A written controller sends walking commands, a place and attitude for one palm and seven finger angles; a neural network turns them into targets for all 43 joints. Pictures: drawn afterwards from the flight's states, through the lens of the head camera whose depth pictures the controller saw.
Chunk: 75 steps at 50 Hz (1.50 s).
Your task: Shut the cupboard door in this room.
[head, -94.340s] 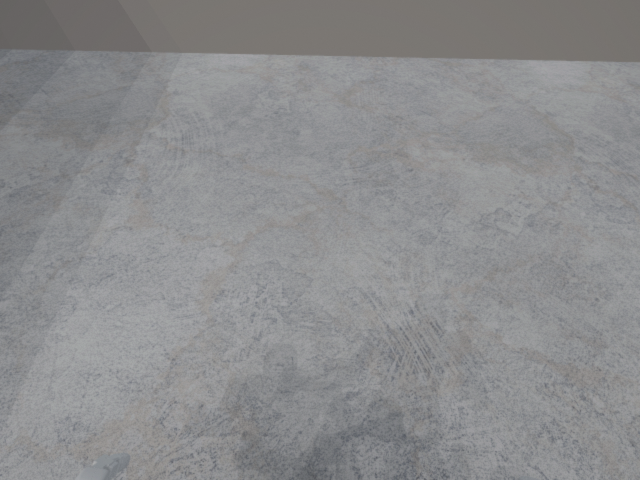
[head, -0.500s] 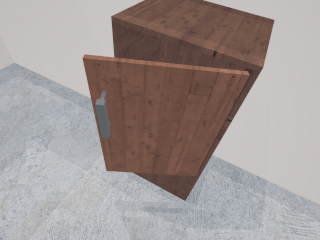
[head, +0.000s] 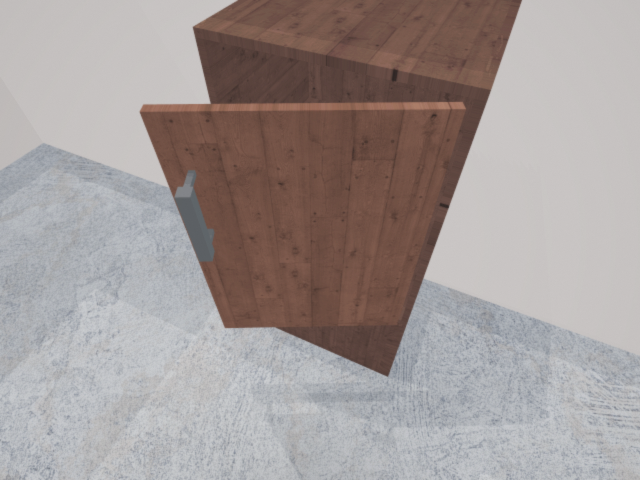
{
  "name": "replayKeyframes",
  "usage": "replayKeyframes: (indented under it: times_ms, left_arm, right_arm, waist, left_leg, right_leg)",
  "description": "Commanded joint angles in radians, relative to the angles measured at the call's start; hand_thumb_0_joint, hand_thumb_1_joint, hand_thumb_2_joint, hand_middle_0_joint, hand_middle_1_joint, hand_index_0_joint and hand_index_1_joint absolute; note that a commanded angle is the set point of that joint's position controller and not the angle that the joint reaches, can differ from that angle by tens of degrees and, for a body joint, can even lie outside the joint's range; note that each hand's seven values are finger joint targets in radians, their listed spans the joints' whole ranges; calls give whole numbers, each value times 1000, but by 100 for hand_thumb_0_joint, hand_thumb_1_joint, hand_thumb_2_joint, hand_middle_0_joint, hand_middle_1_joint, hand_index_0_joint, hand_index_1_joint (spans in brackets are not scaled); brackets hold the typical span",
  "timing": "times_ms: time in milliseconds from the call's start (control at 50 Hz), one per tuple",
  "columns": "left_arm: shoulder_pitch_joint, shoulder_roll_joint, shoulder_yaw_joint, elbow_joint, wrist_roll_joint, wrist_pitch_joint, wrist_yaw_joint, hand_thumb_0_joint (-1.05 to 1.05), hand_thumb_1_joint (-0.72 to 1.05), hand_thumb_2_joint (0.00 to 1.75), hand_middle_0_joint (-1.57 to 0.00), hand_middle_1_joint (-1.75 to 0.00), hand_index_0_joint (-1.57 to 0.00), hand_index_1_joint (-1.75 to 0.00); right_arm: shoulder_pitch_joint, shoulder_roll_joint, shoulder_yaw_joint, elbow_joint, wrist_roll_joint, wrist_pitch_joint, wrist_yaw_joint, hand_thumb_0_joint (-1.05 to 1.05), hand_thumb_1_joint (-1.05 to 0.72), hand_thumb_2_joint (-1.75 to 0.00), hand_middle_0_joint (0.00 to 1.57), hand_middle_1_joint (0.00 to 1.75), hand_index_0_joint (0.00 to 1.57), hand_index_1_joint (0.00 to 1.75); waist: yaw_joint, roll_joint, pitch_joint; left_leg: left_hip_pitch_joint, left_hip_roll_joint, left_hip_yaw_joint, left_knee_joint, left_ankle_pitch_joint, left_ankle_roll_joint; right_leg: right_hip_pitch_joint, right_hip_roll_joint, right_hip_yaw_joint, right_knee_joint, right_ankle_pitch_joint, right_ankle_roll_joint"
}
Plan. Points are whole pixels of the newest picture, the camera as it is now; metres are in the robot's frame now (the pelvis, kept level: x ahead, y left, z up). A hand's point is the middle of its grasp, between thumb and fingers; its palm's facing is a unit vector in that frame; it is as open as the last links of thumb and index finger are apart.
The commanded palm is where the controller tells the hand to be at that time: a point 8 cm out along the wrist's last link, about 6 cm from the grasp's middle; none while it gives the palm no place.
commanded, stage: come to a stop and stand still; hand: left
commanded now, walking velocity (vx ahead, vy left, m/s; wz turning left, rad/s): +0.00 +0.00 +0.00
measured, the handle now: (199, 217) +0.48 +0.22 +0.03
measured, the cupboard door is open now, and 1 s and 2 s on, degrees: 26 26 26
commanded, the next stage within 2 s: look again from close up in 1.94 s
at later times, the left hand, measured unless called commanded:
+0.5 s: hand out of the picture -0.10 +0.21 -0.17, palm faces +0.06 -0.98 -0.18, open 7.4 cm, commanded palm none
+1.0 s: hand out of the picture -0.18 +0.23 -0.17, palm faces +0.05 -0.99 -0.15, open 7.4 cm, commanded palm none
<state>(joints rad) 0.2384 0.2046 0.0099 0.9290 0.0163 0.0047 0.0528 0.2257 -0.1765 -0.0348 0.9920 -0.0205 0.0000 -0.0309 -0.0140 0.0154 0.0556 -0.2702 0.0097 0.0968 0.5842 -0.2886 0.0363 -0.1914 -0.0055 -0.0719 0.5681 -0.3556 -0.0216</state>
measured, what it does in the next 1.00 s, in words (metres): walks backwards: right foot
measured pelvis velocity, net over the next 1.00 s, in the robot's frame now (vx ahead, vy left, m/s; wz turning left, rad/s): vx -0.15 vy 0.07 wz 0.00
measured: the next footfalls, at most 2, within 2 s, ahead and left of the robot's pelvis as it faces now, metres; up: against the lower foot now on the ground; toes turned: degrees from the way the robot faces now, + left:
right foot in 0.52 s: -0.10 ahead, -0.09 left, +0.00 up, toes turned -3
left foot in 1.20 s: -0.10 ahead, +0.14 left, +0.00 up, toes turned -1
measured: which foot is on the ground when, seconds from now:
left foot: down 0.00-1.00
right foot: down 0.00-0.32, up 0.34-0.50, down 0.52-1.00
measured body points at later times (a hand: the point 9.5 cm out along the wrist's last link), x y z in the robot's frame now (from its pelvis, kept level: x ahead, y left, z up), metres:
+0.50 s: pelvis -0.09 +0.03 +0.00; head -0.09 +0.05 +0.45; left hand -0.10 +0.26 -0.16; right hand -0.09 -0.20 -0.15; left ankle +0.01 +0.09 -0.73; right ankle -0.14 -0.09 -0.72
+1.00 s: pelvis -0.15 +0.07 +0.01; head -0.16 +0.09 +0.46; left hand -0.18 +0.28 -0.16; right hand -0.13 -0.16 -0.14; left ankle -0.05 +0.12 -0.73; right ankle -0.14 -0.08 -0.73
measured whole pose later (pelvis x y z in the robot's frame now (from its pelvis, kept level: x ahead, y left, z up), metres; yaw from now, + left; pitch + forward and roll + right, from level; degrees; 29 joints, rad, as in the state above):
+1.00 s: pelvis -0.15 +0.07 +0.01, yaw +0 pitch -2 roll -1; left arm 0.38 0.14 0.01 1.04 0.03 0.01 0.04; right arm 0.24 -0.15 -0.03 1.08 -0.02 0.04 -0.02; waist 0.01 -0.02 0.02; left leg -0.30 -0.07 0.06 0.38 -0.08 0.09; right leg -0.20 -0.04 -0.02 0.48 -0.31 0.00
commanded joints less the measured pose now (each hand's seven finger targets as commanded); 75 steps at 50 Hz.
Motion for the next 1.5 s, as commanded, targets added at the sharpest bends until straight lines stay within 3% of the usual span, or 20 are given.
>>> replayKeyframes:
  times_ms: [0,100,220,320,380,460,520,600,700,780,960,1060,1120,1160,1180,1200,1240,1300,1380,1480]
  left_arm:
    - [66,131,28,-71,3,-6,1,0,90,90,-20,-30,-20,-30]
    - [-15,139,30,-112,6,4,-5,0,90,90,-20,-30,-20,-30]
    - [-28,132,42,-133,10,25,-5,0,90,90,-20,-30,-20,-30]
    - [170,55,45,-63,8,35,-21,0,90,90,-20,-30,-20,-30]
    - [252,26,39,-24,4,37,-28,0,90,90,-20,-30,-20,-30]
    - [276,26,31,17,2,11,-23,0,90,90,-20,-30,-20,-30]
    - [180,104,38,1,10,5,-7,0,90,90,-20,-30,-20,-30]
    - [61,75,27,-15,1,-14,1,0,90,90,-20,-30,-20,-30]
    - [258,15,8,91,-1,-2,-5,0,90,90,-20,-30,-20,-30]
    - [282,10,9,111,12,18,-9,0,90,90,-20,-30,-20,-30]
    - [379,-6,24,142,20,22,-9,0,90,90,-20,-30,-20,-30]
    - [163,61,39,87,9,8,-3,0,90,90,-20,-30,-20,-30]
    - [-28,81,44,23,9,-3,3,0,90,90,-20,-30,-20,-30]
    - [78,57,29,54,9,1,-6,0,90,90,-20,-30,-20,-30]
    - [149,25,26,75,4,8,-8,0,90,90,-20,-30,-20,-30]
    - [193,2,26,85,4,10,-12,0,90,90,-20,-30,-20,-30]
    - [253,-18,27,131,13,24,-17,0,90,90,-20,-30,-20,-30]
    - [235,-11,28,129,15,28,-14,0,90,90,-20,-30,-20,-30]
    - [197,-30,19,116,2,9,-14,0,90,90,-20,-30,-20,-30]
    - [270,-2,24,152,-3,7,1,0,90,90,-20,-30,-20,-30]
  right_arm:
    - [12,-79,-22,-95,0,4,1,0,-90,-90,20,30,20,30]
    - [41,-91,-24,-82,-9,18,19,0,-90,-90,20,30,20,30]
    - [124,-87,-25,-75,-14,25,23,0,-90,-90,20,30,20,30]
    - [-10,-174,-36,-122,-14,11,14,0,-90,-90,20,30,20,30]
    - [-13,-157,-29,-116,-14,11,10,0,-90,-90,20,30,20,30]
    - [71,-145,-35,-58,-4,17,8,0,-90,-90,20,30,20,30]
    - [82,-67,-32,-51,9,33,14,0,-90,-90,20,30,20,30]
    - [144,-40,-20,3,13,14,19,0,-90,-90,20,30,20,30]
    - [82,-86,2,26,11,-24,2,0,-90,-90,20,30,20,30]
    - [40,-122,-15,23,12,-8,1,0,-90,-90,20,30,20,30]
    - [12,-115,-31,31,4,25,12,0,-90,-90,20,30,20,30]
    - [115,-31,-34,64,6,54,12,0,-90,-90,20,30,20,30]
    - [221,-23,-34,90,11,35,18,0,-90,-90,20,30,20,30]
    - [196,-6,-11,79,15,9,22,0,-90,-90,20,30,20,30]
    - [164,-37,-11,66,8,-2,15,0,-90,-90,20,30,20,30]
    - [127,-84,-15,43,3,-7,5,0,-90,-90,20,30,20,30]
    - [35,-102,-11,27,2,-13,1,0,-90,-90,20,30,20,30]
    - [61,-87,-8,37,6,-17,-6,0,-90,-90,20,30,20,30]
    - [126,-71,-7,73,6,-15,-8,0,-90,-90,20,30,20,30]
    - [167,-47,-8,115,11,-9,-5,0,-90,-90,20,30,20,30]
  waist:
    - [4,-147,-9]
    - [-22,-106,82]
    - [-37,-22,114]
    - [68,222,35]
    - [74,157,-58]
    - [42,-16,-26]
    - [-19,-193,60]
    - [-59,-124,20]
    - [33,117,-13]
    - [48,93,25]
    - [64,19,20]
    - [-45,-234,49]
    - [-107,-157,36]
    - [-52,11,83]
    - [-10,138,119]
    - [20,193,146]
    - [74,219,119]
    - [56,78,62]
    - [25,16,-16]
    - [29,18,-7]
  left_leg:
    - [-38,33,-61,12,46,-10]
    - [46,32,-78,21,-33,-8]
    - [6,37,-112,3,-173,7]
    - [-409,234,-408,-462,-496,111]
    - [-259,214,-346,-453,-354,114]
    - [-67,140,-251,-334,-217,51]
    - [2,-5,-87,48,-9,-33]
    - [81,19,-108,41,83,-14]
    - [-15,142,-312,-304,86,53]
    - [-105,174,-377,-464,-311,54]
    - [-150,96,-243,-451,-327,-8]
    - [177,-43,-90,148,-10,-45]
    - [183,4,-110,205,-16,-25]
    - [96,14,-127,-148,-35,-23]
    - [-18,90,-277,-307,-179,-3]
    - [-183,182,-393,-425,-332,41]
    - [-361,196,-433,-516,-434,80]
    - [-198,208,-434,-520,-318,77]
    - [65,190,-382,-452,-89,110]
    - [13,111,-289,-424,16,-26]
  right_leg:
    - [-14,-194,191,-122,515,-85]
    - [-285,-164,204,-255,-180,-86]
    - [-389,-133,162,-229,-312,-74]
    - [49,15,7,257,-85,-7]
    - [17,19,-5,282,-120,-13]
    - [31,1,9,-204,-35,-30]
    - [-260,-260,320,-414,-271,-159]
    - [-239,-181,186,-282,-3,-109]
    - [-11,-55,69,-112,93,6]
    - [1,-37,43,-37,7,10]
    - [59,-15,28,-139,-28,-7]
    - [-441,-245,303,-478,-384,-106]
    - [-439,-230,223,-385,-191,-92]
    - [-323,-140,165,-193,-137,-43]
    - [-276,-69,121,-97,-118,-8]
    - [-158,-27,62,-19,-26,20]
    - [13,-22,53,144,29,25]
    - [-95,-36,104,298,-16,19]
    - [-107,-44,78,51,-74,19]
    - [101,-51,86,-249,110,-23]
